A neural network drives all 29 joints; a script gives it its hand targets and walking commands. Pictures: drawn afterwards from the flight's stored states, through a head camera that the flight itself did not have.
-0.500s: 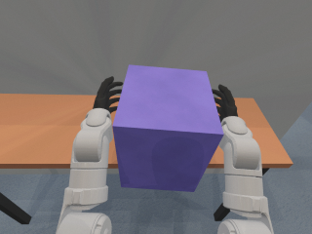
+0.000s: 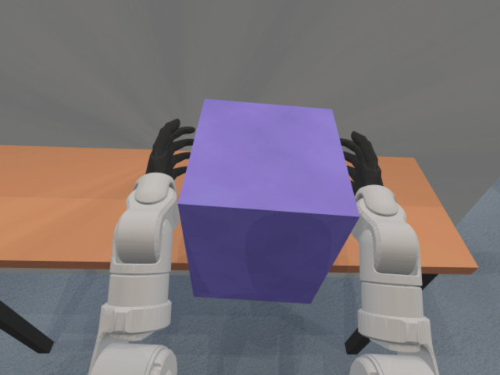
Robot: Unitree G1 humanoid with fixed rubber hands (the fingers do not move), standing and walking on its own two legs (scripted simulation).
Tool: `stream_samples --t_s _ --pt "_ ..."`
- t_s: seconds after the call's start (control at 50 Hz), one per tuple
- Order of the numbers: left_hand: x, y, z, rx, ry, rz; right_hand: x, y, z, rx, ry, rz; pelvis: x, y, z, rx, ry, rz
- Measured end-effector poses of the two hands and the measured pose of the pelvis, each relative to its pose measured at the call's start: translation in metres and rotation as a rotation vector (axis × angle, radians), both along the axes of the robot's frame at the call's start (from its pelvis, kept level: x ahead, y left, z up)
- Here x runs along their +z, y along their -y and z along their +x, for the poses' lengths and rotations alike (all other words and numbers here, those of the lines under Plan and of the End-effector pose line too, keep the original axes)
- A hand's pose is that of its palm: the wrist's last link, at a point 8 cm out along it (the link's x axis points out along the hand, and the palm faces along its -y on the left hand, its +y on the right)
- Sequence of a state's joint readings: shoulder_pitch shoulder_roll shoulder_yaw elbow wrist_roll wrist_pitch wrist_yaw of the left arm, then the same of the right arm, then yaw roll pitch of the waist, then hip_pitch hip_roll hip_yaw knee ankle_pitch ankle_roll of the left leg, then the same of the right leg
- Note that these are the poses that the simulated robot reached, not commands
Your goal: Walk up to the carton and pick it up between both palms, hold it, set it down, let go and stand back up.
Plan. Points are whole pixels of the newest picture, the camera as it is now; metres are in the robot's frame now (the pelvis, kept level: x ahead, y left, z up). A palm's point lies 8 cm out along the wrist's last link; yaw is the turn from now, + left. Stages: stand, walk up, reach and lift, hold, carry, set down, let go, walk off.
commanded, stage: hold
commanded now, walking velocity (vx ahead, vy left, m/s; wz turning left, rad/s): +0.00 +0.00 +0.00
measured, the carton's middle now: (260, 206) +0.36 +0.00 +0.10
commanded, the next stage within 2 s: none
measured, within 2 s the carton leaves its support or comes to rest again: neither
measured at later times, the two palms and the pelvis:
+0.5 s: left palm (169, 172) +0.35 +0.14 +0.18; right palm (372, 188) +0.35 -0.15 +0.17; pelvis -0.01 +0.00 +0.00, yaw -1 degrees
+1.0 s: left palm (168, 176) +0.34 +0.14 +0.18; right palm (373, 193) +0.34 -0.15 +0.17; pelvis -0.01 +0.00 +0.00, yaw +0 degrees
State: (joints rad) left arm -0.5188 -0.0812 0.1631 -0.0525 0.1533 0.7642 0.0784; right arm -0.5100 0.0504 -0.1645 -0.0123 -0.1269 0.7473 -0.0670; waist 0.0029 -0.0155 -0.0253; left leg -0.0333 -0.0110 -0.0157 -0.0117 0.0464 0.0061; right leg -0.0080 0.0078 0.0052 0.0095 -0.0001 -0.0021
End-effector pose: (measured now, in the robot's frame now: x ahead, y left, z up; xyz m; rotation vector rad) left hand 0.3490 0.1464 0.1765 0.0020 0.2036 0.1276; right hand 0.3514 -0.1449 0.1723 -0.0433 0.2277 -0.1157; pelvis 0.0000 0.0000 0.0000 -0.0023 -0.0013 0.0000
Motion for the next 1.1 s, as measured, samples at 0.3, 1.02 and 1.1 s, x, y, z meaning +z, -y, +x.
stream_samples --t_s 0.3,1.02,1.1 --pt "0.002 0.010 -0.006 -0.021 -0.006 -0.008 0.001 0.010 -0.013 -0.023 -0.005 0.011 0.000 0.001 -0.009 -0.005 0.005 -0.001" --pt "0.001 0.010 -0.004 -0.020 -0.013 -0.003 -0.003 0.010 -0.011 -0.025 -0.013 0.015 0.000 0.000 -0.008 -0.004 0.010 -0.001" --pt "-0.001 0.012 0.000 -0.028 -0.024 -0.008 -0.003 0.013 -0.009 -0.030 -0.025 0.012 0.000 0.001 -0.008 -0.007 0.005 -0.001"
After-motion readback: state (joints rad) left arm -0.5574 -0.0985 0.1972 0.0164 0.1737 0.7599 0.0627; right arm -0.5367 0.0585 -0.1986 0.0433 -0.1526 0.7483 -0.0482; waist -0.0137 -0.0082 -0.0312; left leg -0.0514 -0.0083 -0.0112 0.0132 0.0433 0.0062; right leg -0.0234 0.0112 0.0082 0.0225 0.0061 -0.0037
